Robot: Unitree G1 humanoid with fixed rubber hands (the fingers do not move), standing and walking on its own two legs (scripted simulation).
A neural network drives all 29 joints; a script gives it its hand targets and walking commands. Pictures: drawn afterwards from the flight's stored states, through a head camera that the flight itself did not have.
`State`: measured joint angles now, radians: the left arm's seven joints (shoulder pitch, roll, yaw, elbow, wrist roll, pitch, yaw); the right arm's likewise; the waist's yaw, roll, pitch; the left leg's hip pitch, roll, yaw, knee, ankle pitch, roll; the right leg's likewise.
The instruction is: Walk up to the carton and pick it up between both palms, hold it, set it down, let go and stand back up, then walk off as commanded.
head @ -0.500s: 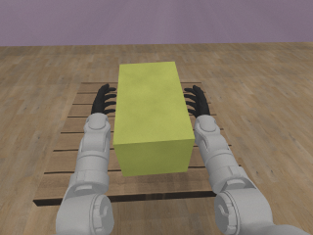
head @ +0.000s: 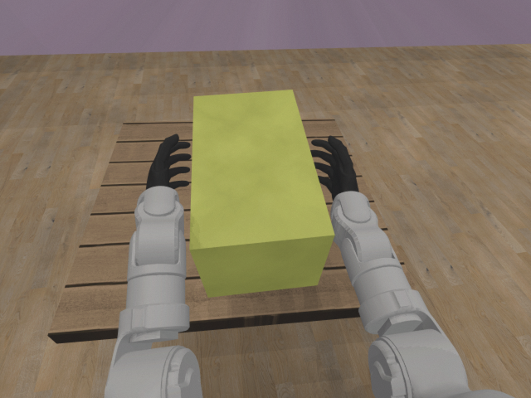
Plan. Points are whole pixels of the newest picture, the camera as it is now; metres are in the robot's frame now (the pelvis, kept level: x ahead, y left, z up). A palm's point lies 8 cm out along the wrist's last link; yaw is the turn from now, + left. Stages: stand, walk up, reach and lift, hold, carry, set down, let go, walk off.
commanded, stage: reach and lift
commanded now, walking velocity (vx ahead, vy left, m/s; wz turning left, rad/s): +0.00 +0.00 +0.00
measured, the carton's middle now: (253, 186) +0.42 -0.02 +0.10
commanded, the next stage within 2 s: hold in 0.56 s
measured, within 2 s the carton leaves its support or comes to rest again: neither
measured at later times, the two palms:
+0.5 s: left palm (150, 175) +0.37 +0.13 +0.18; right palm (341, 171) +0.36 -0.14 +0.18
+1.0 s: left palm (146, 183) +0.35 +0.13 +0.18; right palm (343, 173) +0.35 -0.14 +0.18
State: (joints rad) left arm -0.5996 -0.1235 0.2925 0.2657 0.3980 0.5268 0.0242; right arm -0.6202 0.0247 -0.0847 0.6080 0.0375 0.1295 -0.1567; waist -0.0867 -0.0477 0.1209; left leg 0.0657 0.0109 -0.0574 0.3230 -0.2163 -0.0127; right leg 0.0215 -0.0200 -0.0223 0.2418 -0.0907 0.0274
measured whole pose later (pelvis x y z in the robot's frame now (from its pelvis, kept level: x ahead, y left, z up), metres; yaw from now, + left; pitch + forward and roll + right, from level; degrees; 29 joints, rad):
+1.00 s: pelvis -0.01 -0.01 +0.00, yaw +0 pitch -13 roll +0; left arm -0.63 -0.10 0.33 0.10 0.47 0.73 -0.08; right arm -0.67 0.04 -0.03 0.48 0.08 0.24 -0.20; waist -0.09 -0.07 0.15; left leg 0.12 0.02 -0.06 0.30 -0.19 -0.02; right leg 0.06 -0.02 -0.03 0.26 -0.09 0.01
